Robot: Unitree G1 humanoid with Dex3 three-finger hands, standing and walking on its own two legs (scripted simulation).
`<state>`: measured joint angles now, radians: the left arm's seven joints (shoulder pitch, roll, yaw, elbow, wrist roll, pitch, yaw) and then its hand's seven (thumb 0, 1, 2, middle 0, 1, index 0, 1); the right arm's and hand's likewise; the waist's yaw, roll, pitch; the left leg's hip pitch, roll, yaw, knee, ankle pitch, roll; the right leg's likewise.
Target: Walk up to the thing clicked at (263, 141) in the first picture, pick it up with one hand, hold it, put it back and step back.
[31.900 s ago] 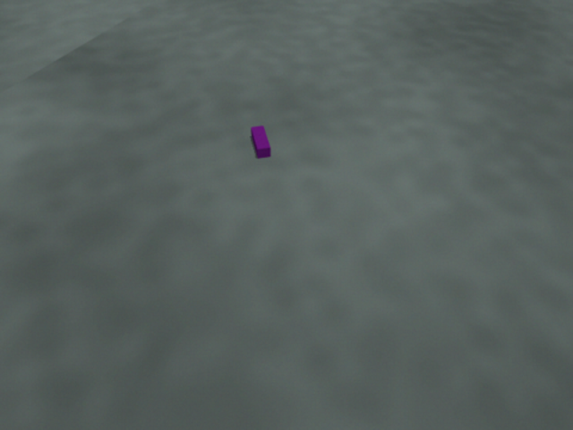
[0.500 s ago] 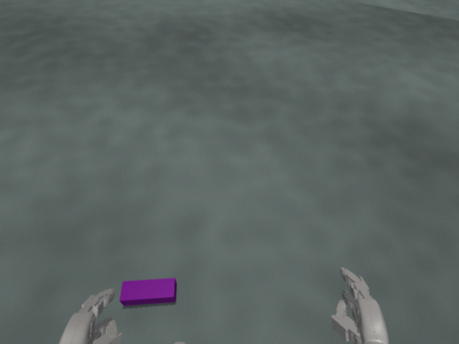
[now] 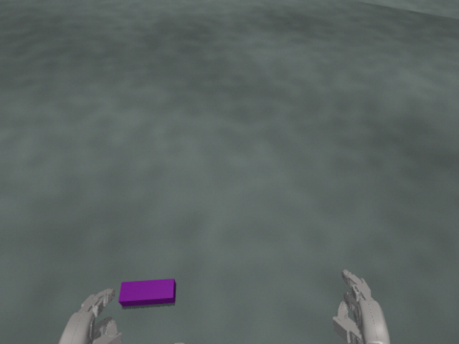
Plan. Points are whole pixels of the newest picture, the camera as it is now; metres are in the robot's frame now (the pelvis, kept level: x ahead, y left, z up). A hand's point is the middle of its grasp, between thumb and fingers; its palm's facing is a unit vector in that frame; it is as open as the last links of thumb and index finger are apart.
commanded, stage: home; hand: left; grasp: from above
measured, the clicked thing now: (148, 292) +0.44 +0.28 -0.68
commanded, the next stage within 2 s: stand in 0.40 s
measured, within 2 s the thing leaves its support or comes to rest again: neither
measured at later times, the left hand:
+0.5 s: hand (120, 338) +0.16 +0.17 -0.05, palm faces +0.04 -0.98 -0.19, open 7.4 cm
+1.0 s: hand out of the picture +0.05 +0.25 -0.11, palm faces +0.04 -0.94 -0.33, open 7.4 cm
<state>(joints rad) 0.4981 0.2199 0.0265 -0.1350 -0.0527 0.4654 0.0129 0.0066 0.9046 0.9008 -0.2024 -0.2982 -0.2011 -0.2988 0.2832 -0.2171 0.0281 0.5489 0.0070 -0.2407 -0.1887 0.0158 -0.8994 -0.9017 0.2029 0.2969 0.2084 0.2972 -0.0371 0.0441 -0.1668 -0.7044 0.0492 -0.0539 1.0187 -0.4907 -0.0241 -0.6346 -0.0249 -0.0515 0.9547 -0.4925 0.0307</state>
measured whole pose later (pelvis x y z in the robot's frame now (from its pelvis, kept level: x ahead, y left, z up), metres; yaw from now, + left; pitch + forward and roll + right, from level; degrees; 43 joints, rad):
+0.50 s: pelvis +0.00 +0.00 +0.00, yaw +0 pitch +10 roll -2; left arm 0.50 0.22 0.03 -0.14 -0.06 0.46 0.01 0.01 0.90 0.90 -0.20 -0.30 -0.20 -0.30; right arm 0.28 -0.22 0.03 0.54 0.01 -0.23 -0.18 0.02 -0.90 -0.90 0.20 0.30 0.21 0.30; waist -0.04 0.05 -0.17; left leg -0.71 0.05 -0.05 1.02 -0.50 -0.03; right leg -0.64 -0.02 -0.05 0.96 -0.50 0.03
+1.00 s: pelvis -0.01 +0.01 +0.05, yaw +0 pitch -2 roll +0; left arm 0.24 0.28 0.04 0.93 0.03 0.02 0.03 0.00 0.90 0.90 -0.20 -0.30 -0.20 -0.30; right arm 0.18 -0.28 -0.04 0.99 -0.04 -0.01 -0.02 0.01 -0.90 -0.90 0.20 0.30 0.21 0.30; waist 0.02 0.01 0.04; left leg -0.28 0.00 -0.01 0.62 -0.31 0.00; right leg -0.23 -0.07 -0.02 0.60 -0.33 0.05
